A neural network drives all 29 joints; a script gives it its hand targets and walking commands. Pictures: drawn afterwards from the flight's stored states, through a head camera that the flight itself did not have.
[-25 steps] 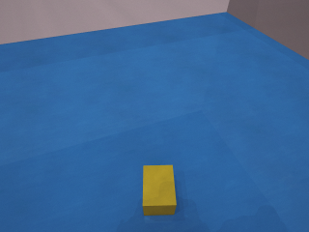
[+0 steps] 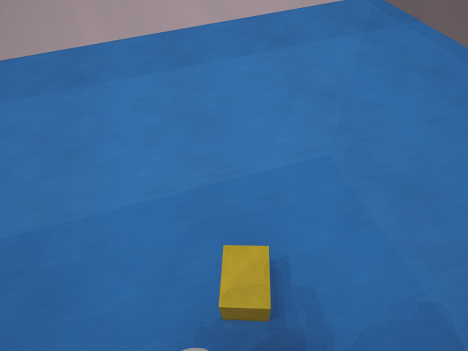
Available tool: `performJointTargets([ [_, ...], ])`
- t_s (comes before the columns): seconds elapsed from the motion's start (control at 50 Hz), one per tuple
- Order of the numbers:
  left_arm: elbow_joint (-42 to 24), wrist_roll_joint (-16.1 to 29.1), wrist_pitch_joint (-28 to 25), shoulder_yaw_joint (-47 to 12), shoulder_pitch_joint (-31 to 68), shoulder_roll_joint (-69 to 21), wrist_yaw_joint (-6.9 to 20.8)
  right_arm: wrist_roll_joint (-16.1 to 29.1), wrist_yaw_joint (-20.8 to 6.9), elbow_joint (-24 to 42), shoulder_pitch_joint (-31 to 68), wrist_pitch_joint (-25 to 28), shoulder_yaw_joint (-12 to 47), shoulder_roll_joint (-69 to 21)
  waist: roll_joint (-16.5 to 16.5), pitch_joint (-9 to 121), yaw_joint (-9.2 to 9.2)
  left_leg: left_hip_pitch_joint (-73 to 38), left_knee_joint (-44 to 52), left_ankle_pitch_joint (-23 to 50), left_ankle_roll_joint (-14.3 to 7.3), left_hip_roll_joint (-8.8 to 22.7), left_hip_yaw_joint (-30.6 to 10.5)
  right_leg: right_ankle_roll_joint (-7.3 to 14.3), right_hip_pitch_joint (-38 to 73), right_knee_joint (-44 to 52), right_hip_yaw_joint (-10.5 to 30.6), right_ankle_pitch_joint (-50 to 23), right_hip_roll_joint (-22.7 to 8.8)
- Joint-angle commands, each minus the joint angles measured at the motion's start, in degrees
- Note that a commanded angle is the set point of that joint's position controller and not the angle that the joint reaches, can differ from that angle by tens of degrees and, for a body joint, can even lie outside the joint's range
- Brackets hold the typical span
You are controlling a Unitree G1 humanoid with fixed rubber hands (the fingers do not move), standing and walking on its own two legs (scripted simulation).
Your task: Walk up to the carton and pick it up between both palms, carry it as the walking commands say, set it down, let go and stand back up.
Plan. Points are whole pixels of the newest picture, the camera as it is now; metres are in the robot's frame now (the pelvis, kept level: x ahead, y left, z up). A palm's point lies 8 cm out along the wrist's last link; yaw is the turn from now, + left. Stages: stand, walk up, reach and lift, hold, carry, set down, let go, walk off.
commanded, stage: walk up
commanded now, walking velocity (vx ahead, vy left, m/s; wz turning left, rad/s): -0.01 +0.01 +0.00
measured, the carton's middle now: (245, 282) +0.46 +0.03 -0.69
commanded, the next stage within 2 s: stand in 0.86 s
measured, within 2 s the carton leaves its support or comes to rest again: neither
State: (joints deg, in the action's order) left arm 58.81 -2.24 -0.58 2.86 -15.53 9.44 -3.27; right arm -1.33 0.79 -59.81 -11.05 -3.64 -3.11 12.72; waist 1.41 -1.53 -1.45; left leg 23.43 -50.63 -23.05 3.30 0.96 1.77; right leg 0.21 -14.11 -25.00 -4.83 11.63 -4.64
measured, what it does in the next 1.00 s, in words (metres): steps on the spot: left foot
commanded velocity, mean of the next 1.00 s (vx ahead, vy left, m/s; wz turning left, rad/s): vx -0.01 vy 0.00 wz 0.00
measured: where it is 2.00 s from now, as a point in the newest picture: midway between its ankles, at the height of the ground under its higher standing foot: outside the picture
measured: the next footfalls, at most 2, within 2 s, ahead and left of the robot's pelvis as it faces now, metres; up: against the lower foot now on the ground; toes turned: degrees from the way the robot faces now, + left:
left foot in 0.10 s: +0.05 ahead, +0.15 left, +0.00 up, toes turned -2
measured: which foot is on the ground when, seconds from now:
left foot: up 0.00-0.08, down 0.10-1.00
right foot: down 0.00-1.00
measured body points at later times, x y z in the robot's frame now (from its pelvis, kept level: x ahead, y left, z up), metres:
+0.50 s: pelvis +0.02 +0.04 +0.00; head +0.03 +0.05 +0.45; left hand +0.00 +0.27 -0.16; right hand +0.03 -0.19 -0.16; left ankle +0.01 +0.15 -0.75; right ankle +0.02 -0.11 -0.75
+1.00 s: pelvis +0.03 +0.02 +0.00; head +0.04 +0.02 +0.45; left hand +0.01 +0.25 -0.16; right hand +0.02 -0.21 -0.16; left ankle +0.01 +0.15 -0.75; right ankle +0.02 -0.11 -0.75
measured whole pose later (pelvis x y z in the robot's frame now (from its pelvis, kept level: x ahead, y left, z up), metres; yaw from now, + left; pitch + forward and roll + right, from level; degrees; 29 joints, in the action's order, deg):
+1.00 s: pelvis +0.03 +0.02 +0.00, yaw +0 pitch -1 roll +0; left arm 66.4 -0.4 -0.3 0.7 -16.2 9.0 -2.2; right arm -0.3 2.7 -64.7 -16.5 0.7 -0.6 9.5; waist 0.1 -1.7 -0.1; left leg 6.6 -21.2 -13.4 1.3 2.0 1.7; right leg -1.9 -7.7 -21.3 -2.5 12.3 -3.0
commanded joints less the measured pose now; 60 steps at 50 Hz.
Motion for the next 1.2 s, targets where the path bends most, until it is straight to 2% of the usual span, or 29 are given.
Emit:
performJointTargets([
  [0.0,-0.56,0.66,-0.12,0.84,-1.98,5.96,0.91,0.78,-0.32,1.76,-0.89,1.23,1.3,-1.55,-16.49,3.3,1.2,-6.01,11.69,1.1,-1.52,0.13,-0.05,8.1,1.34,8.81,6.55,-10.79,-6.54],
  [0.02,-0.1,0.82,0.08,1.28,-1.49,6.52,1.48,1.12,0.12,0.91,-2.04,1.67,0.96,-0.94,-16.51,2.77,1.55,-8.93,16.45,4.94,-1.84,-1.54,2.94,7.12,0.37,7.35,5.84,-10.11,-5.72],
  [0.04,0.26,0.92,0.35,1.33,-1.29,7.38,1.82,1.12,0.64,-0.19,-4.08,1.95,0.77,-0.55,-13.85,2.64,2.53,-12.3,22.27,9.57,-2.17,-2.16,4.26,6.38,-0.61,5.29,5.68,-10.51,-6.39],
  [0.06,1.01,1.07,0.64,1.25,-2.27,7.53,2.07,1.1,0.99,-0.84,-5.13,2.33,0.72,-0.18,-11.11,2.4,2.85,-15.83,28.25,13.62,-2.15,-1.56,3.92,5.0,-1.84,3.81,5.58,-8.53,-6.21],
  [0.08,1.78,1.13,0.81,0.67,-3.85,5.73,2.16,0.6,1.23,-0.94,-5.71,2.98,0.57,1.15,-6.52,3.21,2.44,-20.66,30.78,15.98,-2.45,2.91,-0.26,3.06,-4.34,2.14,5.14,-3.08,-5.37],
  [0.1,1.57,1.13,0.98,-0.27,-5.08,1.74,2.05,0.21,1.37,-0.7,-6.66,3.74,0.3,3.59,3.74,3.54,1.72,-21.95,33.65,21.32,-3.5,12.73,-10.54,0.64,-7.33,-2.14,3.23,9.03,-1.88],
  [0.12,1.4,1.67,1.52,-0.68,-4.54,1.66,1.43,0.54,1.14,-0.4,-4.71,3.68,-0.01,7.87,9.79,0.44,1.6,-13.17,36.93,18.04,-7.65,16.21,-13.88,-0.66,-4.87,-1.26,1.11,11.65,1.43],
  [0.14,1.75,1.75,1.85,-0.53,-3.84,2.72,1.37,0.55,0.91,-0.14,-2.16,3.66,0.25,6.54,9.19,-1.7,0.96,-10.04,39.05,10.51,-8.15,14.07,-13.91,-1.0,-1.98,-1.54,1.54,9.13,1.59],
  [0.16,2.28,1.66,1.82,-0.57,-3.94,3.07,1.62,0.88,0.88,0.04,-0.09,3.77,0.64,5.09,7.95,-3.58,-0.05,-9.33,39.46,8.54,-7.34,11.52,-11.36,-1.36,-1.05,-0.43,1.55,4.86,1.23],
  [0.2,3.51,1.37,1.34,-0.48,-4.72,4.09,1.85,1.3,1.26,-0.08,0.16,3.92,0.96,4.13,7.51,-3.08,-0.06,-10.99,38.19,11.08,-6.39,8.52,-8.03,-1.58,1.11,1.89,1.72,0.45,0.84],
  [0.28,4.91,1.26,0.79,-0.64,-5.27,4.27,1.67,1.32,1.7,-1.31,-2.89,4.24,0.81,2.88,3.89,-3.12,0.65,-11.35,37.57,9.75,-5.9,7.07,-6.91,-1.4,2.99,4.09,3.11,-1.03,-0.54],
  [0.38,5.83,1.42,0.66,-1.04,-5.48,3.93,1.3,1.29,1.68,-2.16,-4.79,4.56,0.81,2.18,0.78,-2.52,1.03,-13.0,35.2,15.46,-5.25,5.57,-5.23,-0.98,3.88,5.39,4.05,-3.13,-1.46],
  [0.46,6.1,1.57,0.56,-1.18,-5.26,3.89,1.1,1.23,1.69,-2.69,-6.3,4.71,1.01,1.43,-1.06,-1.54,1.21,-14.19,33.85,19.14,-4.84,4.91,-4.45,-0.71,4.47,6.07,4.62,-4.67,-1.9],
  [0.58,6.53,1.72,0.5,-1.29,-5.06,4.15,0.96,1.1,1.78,-3.39,-8.03,4.71,1.33,1.13,-2.23,-1.37,1.21,-14.25,33.08,20.14,-4.46,4.44,-3.78,-0.22,5.53,6.53,5.19,-7.09,-2.09],
  [1.04,7.31,1.84,0.05,-1.45,-4.65,4.84,0.99,1.0,2.01,-4.43,-9.69,4.55,2.0,1.51,-1.81,-2.61,1.44,-14.32,32.77,18.52,-3.59,4.55,-2.96,0.22,6.09,6.95,5.97,-8.53,-2.09],
  [1.06,-12.8,9.71,1.59,-3.7,15.46,9.76,2.19,6.78,1.34,15.68,10.42,2.56,3.74,4.65,1.09,11.01,0.3,3.98,22.19,1.9,-5.04,-1.93,0.83,3.04,-6.68,-3.95,5.25,12.01,3.56],
  [1.08,-29.61,9.42,6.67,-3.34,35.56,9.26,1.38,9.36,2.01,28.27,30.52,-2.1,2.47,4.58,1.32,9.74,1.47,6.72,20.06,-2.88,-4.89,0.4,0.11,2.1,-8.76,-5.38,4.01,13.21,2.32],
  [1.1,-26.97,7.12,11.83,-3.75,31.25,9.24,0.64,8.33,2.25,25.6,23.56,-7.37,2.82,5.16,0.29,6.36,1.77,7.43,21.15,-5.58,-4.35,-0.81,1.18,0.84,-7.81,-5.01,0.75,16.66,4.19],
  [1.12,-25.25,6.84,17.07,-4.61,28.05,10.21,0.81,7.89,1.84,27.32,22.88,-12.9,3.24,7.19,-3.39,6.14,1.43,6.85,21.66,-5.13,-4.02,-0.64,2.85,0.46,-10.68,-4.42,-0.66,18.92,4.49],
  [1.14,-23.69,7.01,22.76,-4.88,23.43,10.43,1.84,7.04,1.3,25.6,19.15,-18.58,3.41,6.44,-3.36,4.81,1.3,6.88,20.44,-4.15,-4.5,-0.99,2.74,1.31,-10.69,-4.49,0.05,18.97,4.02],
  [1.16,-21.52,7.63,29.44,-5.1,17.93,10.02,2.34,5.59,1.28,22.79,13.24,-25.6,2.83,5.42,-4.28,3.93,1.23,5.82,19.58,-0.73,-5.51,-1.19,2.79,1.98,-11.25,-4.93,0.8,16.59,4.01],
  [1.18,-21.29,7.23,34.95,-4.53,14.25,8.51,2.41,5.11,1.5,22.33,9.8,-31.21,2.41,4.42,-3.06,4.85,1.05,4.73,19.67,5.1,-5.55,-1.31,1.98,2.2,-11.77,-5.6,1.33,10.21,4.24],
])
